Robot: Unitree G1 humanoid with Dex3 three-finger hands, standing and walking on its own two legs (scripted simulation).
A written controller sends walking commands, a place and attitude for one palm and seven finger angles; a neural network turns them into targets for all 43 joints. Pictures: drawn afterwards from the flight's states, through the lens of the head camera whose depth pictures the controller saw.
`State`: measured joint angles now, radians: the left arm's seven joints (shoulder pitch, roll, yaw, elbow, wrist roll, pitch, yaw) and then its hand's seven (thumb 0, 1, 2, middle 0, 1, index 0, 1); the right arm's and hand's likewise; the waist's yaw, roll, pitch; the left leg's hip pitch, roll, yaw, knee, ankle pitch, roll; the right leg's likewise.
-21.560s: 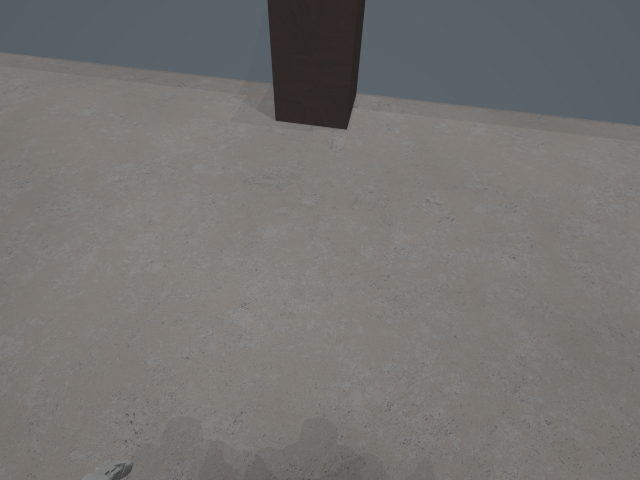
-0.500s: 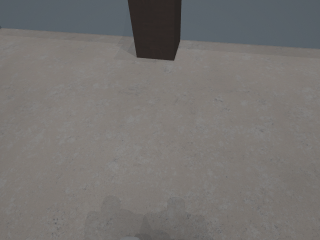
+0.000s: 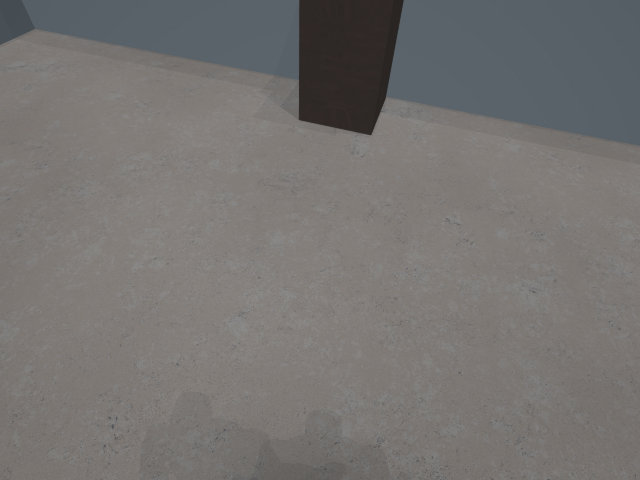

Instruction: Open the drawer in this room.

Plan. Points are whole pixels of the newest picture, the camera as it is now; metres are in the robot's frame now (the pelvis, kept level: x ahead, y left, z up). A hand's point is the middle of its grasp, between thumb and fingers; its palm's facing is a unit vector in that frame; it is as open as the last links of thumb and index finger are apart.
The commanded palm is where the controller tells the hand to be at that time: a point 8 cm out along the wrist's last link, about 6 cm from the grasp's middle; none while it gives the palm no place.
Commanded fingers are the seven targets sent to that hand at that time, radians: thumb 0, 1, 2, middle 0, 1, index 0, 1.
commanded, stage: turn or walk to find it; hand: left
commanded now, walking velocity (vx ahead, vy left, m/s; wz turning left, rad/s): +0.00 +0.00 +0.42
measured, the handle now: out of the picture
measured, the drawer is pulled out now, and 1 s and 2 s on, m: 0.00 0.00 0.00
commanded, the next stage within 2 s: stand and wait in 0.06 s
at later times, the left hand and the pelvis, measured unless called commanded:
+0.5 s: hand out of the picture +0.02 +0.18 -0.18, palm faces +0.05 -0.98 -0.19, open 7.3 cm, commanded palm none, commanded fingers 0.00 0.90 0.90 -0.20 -0.30 -0.20 -0.30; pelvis -0.01 +0.00 +0.00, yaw +1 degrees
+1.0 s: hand out of the picture -0.01 +0.17 -0.18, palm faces +0.09 -0.98 -0.19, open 7.3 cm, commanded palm none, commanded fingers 0.00 0.90 0.90 -0.20 -0.30 -0.20 -0.30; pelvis +0.00 -0.01 +0.00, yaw +2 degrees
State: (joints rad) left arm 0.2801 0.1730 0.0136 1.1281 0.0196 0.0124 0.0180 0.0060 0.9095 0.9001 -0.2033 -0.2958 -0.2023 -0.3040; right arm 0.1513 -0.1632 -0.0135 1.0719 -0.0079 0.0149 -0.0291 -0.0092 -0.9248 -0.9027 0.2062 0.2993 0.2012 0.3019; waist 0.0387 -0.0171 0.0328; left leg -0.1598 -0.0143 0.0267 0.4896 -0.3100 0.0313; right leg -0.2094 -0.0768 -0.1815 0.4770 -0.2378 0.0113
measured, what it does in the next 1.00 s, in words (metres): stands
